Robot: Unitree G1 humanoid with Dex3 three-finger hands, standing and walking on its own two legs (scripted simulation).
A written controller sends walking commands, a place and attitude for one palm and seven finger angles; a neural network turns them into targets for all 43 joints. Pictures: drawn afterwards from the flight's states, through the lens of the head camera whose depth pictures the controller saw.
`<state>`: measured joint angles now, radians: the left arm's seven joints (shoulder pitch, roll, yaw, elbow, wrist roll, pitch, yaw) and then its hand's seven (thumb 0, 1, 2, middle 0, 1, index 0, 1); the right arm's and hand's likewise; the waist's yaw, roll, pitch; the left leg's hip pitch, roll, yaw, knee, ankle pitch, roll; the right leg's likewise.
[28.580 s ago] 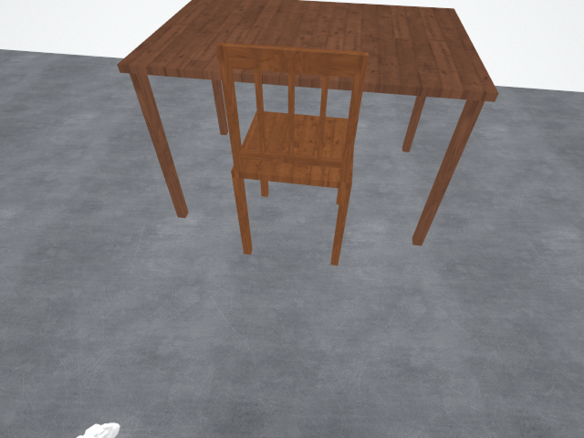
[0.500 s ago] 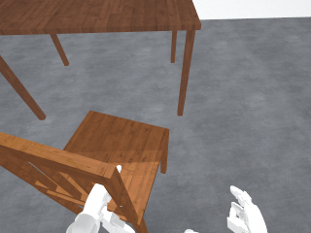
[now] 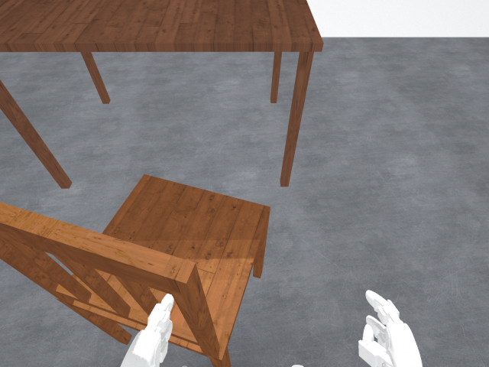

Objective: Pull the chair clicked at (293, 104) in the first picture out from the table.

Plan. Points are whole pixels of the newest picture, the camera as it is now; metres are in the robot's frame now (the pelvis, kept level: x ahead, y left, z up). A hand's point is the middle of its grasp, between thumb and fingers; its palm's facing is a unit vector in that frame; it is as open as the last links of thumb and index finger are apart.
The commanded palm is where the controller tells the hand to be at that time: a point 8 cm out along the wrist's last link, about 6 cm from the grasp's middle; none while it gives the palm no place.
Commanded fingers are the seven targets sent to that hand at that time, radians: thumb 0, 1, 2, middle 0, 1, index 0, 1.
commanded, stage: draw the fingers out of the gap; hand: left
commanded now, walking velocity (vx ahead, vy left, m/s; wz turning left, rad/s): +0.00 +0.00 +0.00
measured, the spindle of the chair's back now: (99, 285) +0.26 +0.25 -0.02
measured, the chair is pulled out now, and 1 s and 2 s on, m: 0.62 0.61 0.61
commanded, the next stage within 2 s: draw the hand back to the body in 0.40 s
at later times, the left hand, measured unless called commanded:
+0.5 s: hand out of the picture +0.09 +0.10 -0.01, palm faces -0.11 -0.99 -0.06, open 17.2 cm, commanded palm +0.05 +0.14 +0.00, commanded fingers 0.00 -0.55 0.20 0.00 0.00 0.00 0.00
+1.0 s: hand out of the picture +0.11 +0.14 +0.07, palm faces +0.02 -1.00 -0.07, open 17.2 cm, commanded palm +0.08 +0.20 +0.10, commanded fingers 0.00 -0.37 0.29 -0.03 -0.04 -0.03 -0.04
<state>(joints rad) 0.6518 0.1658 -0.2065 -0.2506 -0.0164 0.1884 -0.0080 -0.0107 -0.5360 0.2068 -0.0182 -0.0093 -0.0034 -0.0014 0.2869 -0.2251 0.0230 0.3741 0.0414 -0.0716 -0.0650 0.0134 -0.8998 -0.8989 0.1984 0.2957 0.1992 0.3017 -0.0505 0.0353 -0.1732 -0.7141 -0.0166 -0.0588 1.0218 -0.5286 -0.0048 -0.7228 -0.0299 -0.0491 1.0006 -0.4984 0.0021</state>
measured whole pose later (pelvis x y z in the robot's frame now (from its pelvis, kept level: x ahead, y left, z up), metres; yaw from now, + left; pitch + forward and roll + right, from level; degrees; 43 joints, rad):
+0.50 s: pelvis -0.01 +0.01 -0.01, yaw +0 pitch +13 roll -2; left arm 0.92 0.15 -0.24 -0.43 0.06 0.18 0.01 -0.05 -0.47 0.24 0.00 0.00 0.00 0.00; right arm 0.32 -0.20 0.01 0.28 0.05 -0.05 -0.07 0.01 -0.90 -0.90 0.20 0.30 0.20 0.30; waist -0.04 0.03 -0.21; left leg -0.77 -0.02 -0.05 1.11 -0.56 0.01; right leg -0.77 -0.03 -0.04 1.07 -0.52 0.02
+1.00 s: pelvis -0.02 +0.00 -0.02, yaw -1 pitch +12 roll -1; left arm 0.90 0.21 -0.05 -0.56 -0.16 -0.21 -0.05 -0.02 -0.48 0.24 -0.01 0.00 -0.01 0.00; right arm 0.26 -0.17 0.00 0.40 0.07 -0.08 -0.06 0.02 -0.90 -0.90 0.20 0.30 0.20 0.30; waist 0.02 0.05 -0.17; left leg -0.80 -0.01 -0.06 1.16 -0.56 0.00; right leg -0.81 -0.02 -0.05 1.12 -0.52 0.00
